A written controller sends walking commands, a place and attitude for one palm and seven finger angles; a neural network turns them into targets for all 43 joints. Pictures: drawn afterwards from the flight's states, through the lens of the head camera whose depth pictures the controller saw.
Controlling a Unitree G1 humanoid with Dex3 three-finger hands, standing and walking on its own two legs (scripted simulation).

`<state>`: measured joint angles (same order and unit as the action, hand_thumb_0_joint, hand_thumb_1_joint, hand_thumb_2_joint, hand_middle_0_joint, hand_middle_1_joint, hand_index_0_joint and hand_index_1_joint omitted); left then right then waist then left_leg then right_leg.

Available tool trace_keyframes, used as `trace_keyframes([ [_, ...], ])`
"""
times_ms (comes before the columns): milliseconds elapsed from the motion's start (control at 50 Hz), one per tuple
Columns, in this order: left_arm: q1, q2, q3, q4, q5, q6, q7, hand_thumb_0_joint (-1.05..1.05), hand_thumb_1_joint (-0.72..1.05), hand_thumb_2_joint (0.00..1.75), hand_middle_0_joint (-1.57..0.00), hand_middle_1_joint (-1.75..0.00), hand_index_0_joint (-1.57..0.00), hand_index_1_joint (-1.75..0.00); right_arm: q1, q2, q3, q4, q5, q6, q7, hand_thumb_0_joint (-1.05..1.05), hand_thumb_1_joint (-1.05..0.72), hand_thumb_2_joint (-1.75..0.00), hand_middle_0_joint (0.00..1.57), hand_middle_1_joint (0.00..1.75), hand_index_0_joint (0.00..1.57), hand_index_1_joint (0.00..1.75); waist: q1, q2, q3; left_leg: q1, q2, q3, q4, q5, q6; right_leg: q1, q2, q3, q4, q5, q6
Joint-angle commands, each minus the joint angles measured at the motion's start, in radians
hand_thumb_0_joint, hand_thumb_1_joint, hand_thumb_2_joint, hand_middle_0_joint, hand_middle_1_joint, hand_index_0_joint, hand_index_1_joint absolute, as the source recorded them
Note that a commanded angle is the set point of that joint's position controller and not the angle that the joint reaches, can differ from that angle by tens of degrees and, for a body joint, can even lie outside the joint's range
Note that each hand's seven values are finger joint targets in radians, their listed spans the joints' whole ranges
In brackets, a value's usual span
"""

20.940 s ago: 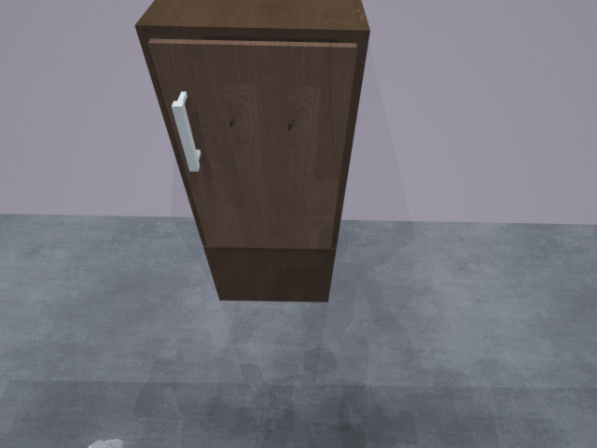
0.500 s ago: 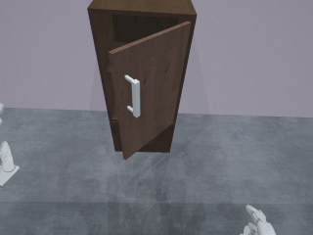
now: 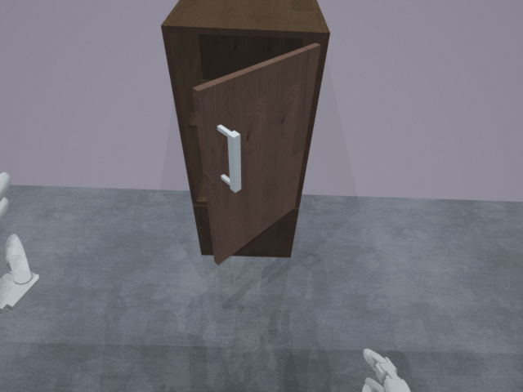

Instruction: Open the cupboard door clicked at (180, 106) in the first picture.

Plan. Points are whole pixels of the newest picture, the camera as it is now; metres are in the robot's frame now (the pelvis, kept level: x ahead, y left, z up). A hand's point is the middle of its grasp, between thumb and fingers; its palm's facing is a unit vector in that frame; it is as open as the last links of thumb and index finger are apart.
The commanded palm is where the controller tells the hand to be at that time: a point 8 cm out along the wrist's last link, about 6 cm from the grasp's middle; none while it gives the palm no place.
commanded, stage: let the arm hang, fingers relaxed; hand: left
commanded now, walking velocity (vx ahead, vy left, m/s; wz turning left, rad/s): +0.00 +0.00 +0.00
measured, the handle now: (229, 159) +0.59 +0.10 +0.03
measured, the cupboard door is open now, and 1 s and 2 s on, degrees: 45 45 45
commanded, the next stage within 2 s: look to check the result in 1.10 s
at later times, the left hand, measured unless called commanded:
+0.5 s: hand out of the picture -0.04 +0.19 -0.17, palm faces +0.09 -0.97 -0.23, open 7.1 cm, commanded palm none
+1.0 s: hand out of the picture -0.02 +0.17 -0.17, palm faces +0.08 -0.98 -0.18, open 7.3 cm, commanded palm none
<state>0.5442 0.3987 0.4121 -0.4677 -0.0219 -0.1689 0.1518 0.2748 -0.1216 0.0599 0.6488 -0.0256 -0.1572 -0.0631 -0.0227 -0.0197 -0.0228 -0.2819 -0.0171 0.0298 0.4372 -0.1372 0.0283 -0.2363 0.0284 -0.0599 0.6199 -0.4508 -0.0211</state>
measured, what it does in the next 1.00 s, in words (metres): stands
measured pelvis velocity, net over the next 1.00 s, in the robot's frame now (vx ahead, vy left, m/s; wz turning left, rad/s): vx -0.01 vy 0.01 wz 0.04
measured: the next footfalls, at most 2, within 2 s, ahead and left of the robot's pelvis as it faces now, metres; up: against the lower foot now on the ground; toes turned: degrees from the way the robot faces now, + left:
none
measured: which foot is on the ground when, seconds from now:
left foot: down 0.00-1.00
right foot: down 0.00-1.00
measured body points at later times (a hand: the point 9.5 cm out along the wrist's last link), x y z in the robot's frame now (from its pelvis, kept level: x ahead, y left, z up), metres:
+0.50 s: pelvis +0.00 +0.00 +0.00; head +0.02 +0.00 +0.45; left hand -0.04 +0.24 -0.15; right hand +0.01 -0.23 -0.16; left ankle +0.03 +0.12 -0.74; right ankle -0.02 -0.09 -0.74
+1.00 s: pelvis -0.01 +0.01 +0.00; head +0.00 +0.00 +0.45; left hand -0.02 +0.22 -0.16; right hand -0.02 -0.19 -0.16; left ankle +0.03 +0.12 -0.74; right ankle -0.02 -0.09 -0.74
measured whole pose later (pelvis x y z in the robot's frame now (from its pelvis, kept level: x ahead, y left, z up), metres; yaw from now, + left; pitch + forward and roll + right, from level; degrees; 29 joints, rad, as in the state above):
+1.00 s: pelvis -0.01 +0.01 +0.00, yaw +3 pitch -2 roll +0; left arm 0.28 0.12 0.01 1.15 0.01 0.01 0.03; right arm 0.30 -0.12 0.00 1.15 -0.02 0.02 -0.04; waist -0.01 0.02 0.03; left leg -0.22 0.01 0.06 0.41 -0.16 0.01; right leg -0.14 -0.01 -0.10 0.43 -0.26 -0.03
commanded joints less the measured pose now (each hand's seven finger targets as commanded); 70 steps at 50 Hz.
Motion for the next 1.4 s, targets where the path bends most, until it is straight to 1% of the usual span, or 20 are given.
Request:
trace_keyframes([
  [0,-0.051,-0.075,-0.287,0.617,0.072,0.171,-0.132,0.0,0.9,0.9,-0.2,-0.3,-0.2,-0.3,-0.033,-0.173,-0.116,0.072,0.034,0.048,0.06,0.0,-0.9,-0.9,0.2,0.3,0.2,0.3,-0.008,-0.091,-0.095,-0.099,0.081,-0.059,0.238,-0.181,-0.025,0.029,-0.279,0.231,-0.19,0.532,-0.095],
  [20,-0.145,-0.045,-0.295,0.643,0.059,0.175,-0.147,0.0,0.9,0.9,-0.2,-0.3,-0.2,-0.3,0.003,-0.169,-0.1,0.078,0.034,0.083,0.063,0.0,-0.9,-0.9,0.2,0.3,0.2,0.3,-0.032,-0.163,-0.081,-0.021,0.062,-0.038,0.268,-0.232,-0.033,-0.132,-0.321,0.218,-0.208,0.277,-0.119],
  [40,-0.201,-0.07,-0.304,0.672,0.06,0.176,-0.141,0.0,0.9,0.9,-0.2,-0.3,-0.2,-0.3,0.011,-0.181,-0.106,0.083,0.018,0.104,0.063,0.0,-0.9,-0.9,0.2,0.3,0.2,0.3,-0.029,-0.277,-0.03,-0.056,0.059,-0.04,0.314,-0.196,-0.026,-0.167,-0.278,0.192,-0.237,0.16,-0.116],
  [60,-0.205,-0.07,-0.305,0.726,0.061,0.175,-0.138,0.0,0.9,0.9,-0.2,-0.3,-0.2,-0.3,-0.012,-0.199,-0.103,0.075,0.006,0.122,0.062,0.0,-0.9,-0.9,0.2,0.3,0.2,0.3,-0.008,-0.321,0.035,-0.127,0.043,-0.022,0.363,-0.188,-0.017,-0.129,-0.258,0.168,-0.234,0.258,-0.118],
  [80,-0.214,-0.066,-0.308,0.787,0.065,0.174,-0.138,0.0,0.9,0.9,-0.2,-0.3,-0.2,-0.3,-0.041,-0.208,-0.108,0.073,-0.002,0.132,0.063,0.0,-0.9,-0.9,0.2,0.3,0.2,0.3,0.005,-0.326,0.068,-0.186,0.036,-0.013,0.388,-0.234,-0.012,-0.056,-0.261,0.152,-0.209,0.441,-0.134],
  [120,-0.223,-0.057,-0.319,0.92,0.065,0.175,-0.133,0.0,0.9,0.9,-0.2,-0.3,-0.2,-0.3,-0.072,-0.197,-0.112,0.087,-0.012,0.148,0.061,0.0,-0.9,-0.9,0.2,0.3,0.2,0.3,0.02,-0.244,0.082,-0.176,0.035,-0.009,0.309,-0.266,-0.009,0.05,-0.269,0.14,-0.144,0.772,-0.141],
  [160,-0.245,-0.05,-0.333,1.05,0.054,0.174,-0.131,0.0,0.9,0.9,-0.2,-0.3,-0.2,-0.3,-0.032,-0.172,-0.101,0.142,-0.012,0.155,0.055,0.0,-0.9,-0.9,0.2,0.3,0.2,0.3,0.007,-0.09,0.048,-0.035,0.062,-0.025,0.168,0.008,-0.005,0.042,-0.233,0.104,-0.095,0.786,-0.083],
  [180,-0.249,-0.059,-0.343,1.109,0.047,0.174,-0.13,0.0,0.9,0.9,-0.2,-0.3,-0.2,-0.3,-0.016,-0.181,-0.094,0.177,-0.016,0.153,0.051,0.0,-0.9,-0.9,0.2,0.3,0.2,0.3,0.007,0.001,0.025,0.046,0.102,-0.066,0.11,0.21,0.004,0.012,-0.193,0.079,-0.078,0.672,-0.041],
  [220,-0.255,-0.076,-0.355,1.228,0.037,0.178,-0.129,0.0,0.9,0.9,-0.2,-0.3,-0.2,-0.3,-0.025,-0.188,-0.079,0.237,-0.009,0.149,0.043,0.0,-0.9,-0.9,0.2,0.3,0.2,0.3,0.022,0.182,0.024,0.053,0.146,-0.123,0.051,0.32,0.028,0.024,-0.136,0.05,-0.111,0.397,-0.009],
  [240,-0.261,-0.073,-0.361,1.277,0.034,0.181,-0.13,0.0,0.9,0.9,-0.2,-0.3,-0.2,-0.3,-0.037,-0.19,-0.074,0.253,-0.003,0.15,0.038,0.0,-0.9,-0.9,0.2,0.3,0.2,0.3,0.027,0.206,0.052,0.03,0.154,-0.138,0.011,0.279,0.032,0.037,-0.118,0.046,-0.14,0.307,-0.004],
  [280,-0.22,-0.116,-0.348,1.354,0.035,0.172,-0.13,0.0,0.9,0.9,-0.2,-0.3,-0.2,-0.3,-0.038,-0.166,-0.074,0.287,-0.007,0.151,0.03,0.0,-0.9,-0.9,0.2,0.3,0.2,0.3,0.036,0.22,0.011,0.037,0.141,-0.118,0.0,0.192,0.025,0.095,-0.13,0.06,-0.202,0.327,-0.02],
  [320,-0.225,-0.101,-0.361,1.418,0.03,0.164,-0.132,0.0,0.9,0.9,-0.2,-0.3,-0.2,-0.3,-0.017,-0.156,-0.072,0.324,0.0,0.154,0.029,0.0,-0.9,-0.9,0.2,0.3,0.2,0.3,0.025,0.163,-0.014,0.067,0.124,-0.088,-0.004,0.129,0.008,0.115,-0.149,0.074,-0.241,0.367,-0.033],
  [360,-0.234,-0.102,-0.371,1.463,0.03,0.161,-0.133,0.0,0.9,0.9,-0.2,-0.3,-0.2,-0.3,0.009,-0.158,-0.075,0.353,0.006,0.157,0.028,0.0,-0.9,-0.9,0.2,0.3,0.2,0.3,0.015,0.062,-0.008,0.104,0.124,-0.074,-0.012,0.114,0.005,0.099,-0.153,0.063,-0.267,0.385,-0.032],
  [400,-0.23,-0.105,-0.379,1.505,0.029,0.161,-0.132,0.0,0.9,0.9,-0.2,-0.3,-0.2,-0.3,0.02,-0.155,-0.074,0.386,0.008,0.158,0.027,0.0,-0.9,-0.9,0.2,0.3,0.2,0.3,0.015,0.071,0.02,0.112,0.124,-0.074,-0.034,0.097,0.005,0.083,-0.151,0.063,-0.288,0.351,-0.032],
  [520,-0.205,-0.12,-0.391,1.583,0.028,0.161,-0.125,0.0,0.9,0.9,-0.2,-0.3,-0.2,-0.3,0.041,-0.143,-0.07,0.442,0.01,0.16,0.025,0.0,-0.9,-0.9,0.2,0.3,0.2,0.3,0.013,0.01,0.068,0.123,0.127,-0.073,-0.073,0.076,0.008,0.061,-0.146,0.052,-0.317,0.291,-0.027],
  [640,-0.19,-0.136,-0.393,1.608,0.029,0.166,-0.119,0.0,0.9,0.9,-0.2,-0.3,-0.2,-0.3,0.05,-0.119,-0.068,0.473,0.008,0.168,0.028,0.0,-0.9,-0.9,0.2,0.3,0.2,0.3,0.015,-0.014,0.132,0.1,0.119,-0.073,-0.101,-0.031,0.005,0.002,-0.143,0.054,-0.339,0.157,-0.027],
  [920,-0.185,-0.17,-0.384,1.609,0.03,0.165,-0.115,0.0,0.9,0.9,-0.2,-0.3,-0.2,-0.3,0.073,-0.08,-0.071,0.485,0.001,0.162,0.026,0.0,-0.9,-0.9,0.2,0.3,0.2,0.3,0.018,0.052,0.148,0.057,0.11,-0.074,-0.119,-0.061,0.0,-0.001,-0.137,0.061,-0.31,0.166,-0.029],
  [980,-0.183,-0.171,-0.381,1.604,0.03,0.163,-0.115,0.0,0.9,0.9,-0.2,-0.3,-0.2,-0.3,0.083,-0.076,-0.073,0.483,0.002,0.161,0.026,0.0,-0.9,-0.9,0.2,0.3,0.2,0.3,0.017,0.027,0.128,0.059,0.111,-0.071,-0.111,-0.046,0.001,0.011,-0.138,0.062,-0.309,0.176,-0.028],
  [1240,-0.173,-0.171,-0.381,1.603,0.029,0.157,-0.112,0.0,0.9,0.9,-0.2,-0.3,-0.2,-0.3,0.081,-0.079,-0.075,0.483,0.007,0.158,0.025,0.0,-0.9,-0.9,0.2,0.3,0.2,0.3,0.017,0.016,0.115,0.089,0.117,-0.069,-0.093,0.028,0.005,0.013,-0.141,0.055,-0.304,0.225,-0.025],
  [1380,-0.175,-0.172,-0.382,1.606,0.029,0.158,-0.113,0.0,0.9,0.9,-0.2,-0.3,-0.2,-0.3,0.068,-0.081,-0.073,0.484,0.005,0.16,0.026,0.0,-0.9,-0.9,0.2,0.3,0.2,0.3,0.012,0.029,0.114,0.097,0.114,-0.073,-0.099,0.009,0.003,0.011,-0.142,0.06,-0.309,0.208,-0.025],
])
